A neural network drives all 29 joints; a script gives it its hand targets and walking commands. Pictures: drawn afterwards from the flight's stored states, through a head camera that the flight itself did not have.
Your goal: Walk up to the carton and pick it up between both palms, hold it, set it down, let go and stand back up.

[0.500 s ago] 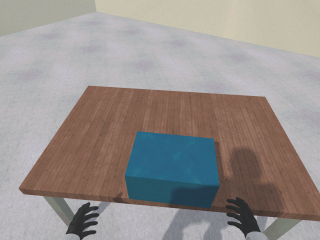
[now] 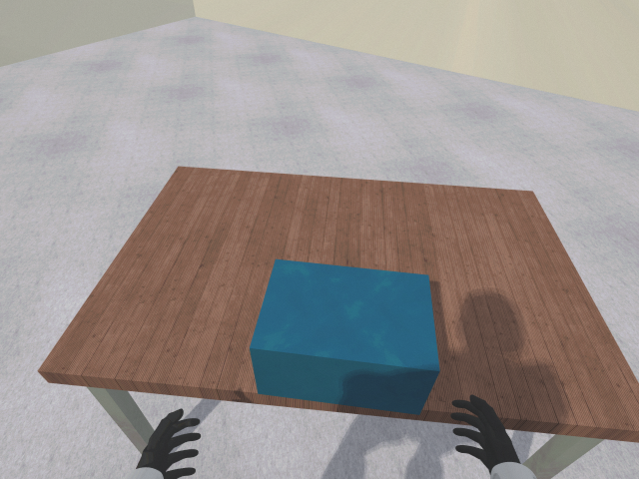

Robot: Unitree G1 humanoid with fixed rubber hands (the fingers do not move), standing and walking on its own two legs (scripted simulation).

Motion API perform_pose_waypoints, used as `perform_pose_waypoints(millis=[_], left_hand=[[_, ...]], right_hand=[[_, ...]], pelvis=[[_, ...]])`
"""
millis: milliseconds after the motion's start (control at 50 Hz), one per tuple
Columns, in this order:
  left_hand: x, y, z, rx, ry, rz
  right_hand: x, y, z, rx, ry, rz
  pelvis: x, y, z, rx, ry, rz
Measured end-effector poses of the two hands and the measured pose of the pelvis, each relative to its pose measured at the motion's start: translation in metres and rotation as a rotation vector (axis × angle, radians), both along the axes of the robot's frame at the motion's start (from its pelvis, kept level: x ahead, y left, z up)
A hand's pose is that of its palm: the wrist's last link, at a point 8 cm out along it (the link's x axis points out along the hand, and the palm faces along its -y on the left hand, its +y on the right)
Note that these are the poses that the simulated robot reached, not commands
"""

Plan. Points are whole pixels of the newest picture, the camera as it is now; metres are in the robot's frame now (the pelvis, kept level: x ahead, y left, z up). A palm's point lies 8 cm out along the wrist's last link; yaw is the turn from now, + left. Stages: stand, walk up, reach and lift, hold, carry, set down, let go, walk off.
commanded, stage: let go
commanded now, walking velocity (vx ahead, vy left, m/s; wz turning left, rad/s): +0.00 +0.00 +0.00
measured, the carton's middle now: (344, 333) +0.42 -0.03 -0.11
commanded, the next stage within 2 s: stand in 0.28 s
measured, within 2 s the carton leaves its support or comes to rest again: neither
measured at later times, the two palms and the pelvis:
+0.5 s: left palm out of the picture +0.15 +0.26 -0.08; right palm out of the picture +0.17 -0.24 -0.09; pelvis +0.01 +0.00 +0.00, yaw +0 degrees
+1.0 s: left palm out of the picture +0.17 +0.27 -0.09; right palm out of the picture +0.18 -0.25 -0.10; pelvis +0.03 +0.00 +0.00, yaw +0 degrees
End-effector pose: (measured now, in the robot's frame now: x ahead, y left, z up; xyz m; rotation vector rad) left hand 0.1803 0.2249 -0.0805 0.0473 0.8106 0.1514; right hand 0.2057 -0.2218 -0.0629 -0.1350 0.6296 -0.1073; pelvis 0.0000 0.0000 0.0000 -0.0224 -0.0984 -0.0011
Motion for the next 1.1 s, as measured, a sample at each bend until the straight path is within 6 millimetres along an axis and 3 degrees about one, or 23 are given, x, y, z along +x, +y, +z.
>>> perform_pose_waypoints(millis=[300,480,600,880,1100], left_hand=[[-0.005,0.001,0.002,0.017,0.025,0.013],[-0.025,0.032,0.000,0.084,0.046,0.019],[-0.036,0.046,-0.005,0.114,0.096,0.041],[-0.014,0.045,-0.008,0.113,0.099,0.020],[-0.014,0.043,-0.008,0.115,0.101,0.019]], right_hand=[[-0.015,0.000,-0.011,0.007,0.039,0.005],[-0.038,-0.013,-0.030,-0.036,0.218,-0.011],[-0.036,-0.019,-0.036,-0.051,0.274,-0.013],[-0.023,-0.022,-0.036,-0.061,0.295,-0.029],[-0.024,-0.024,-0.037,-0.062,0.295,-0.034]], pelvis=[[-0.001,0.000,0.000,0.000,-0.006,0.000],[0.004,0.000,0.000,0.000,0.001,0.000],[0.014,0.000,0.001,-0.001,0.016,-0.001],[0.033,0.001,0.001,-0.002,0.043,-0.001],[0.033,0.000,0.001,0.000,0.044,-0.001]])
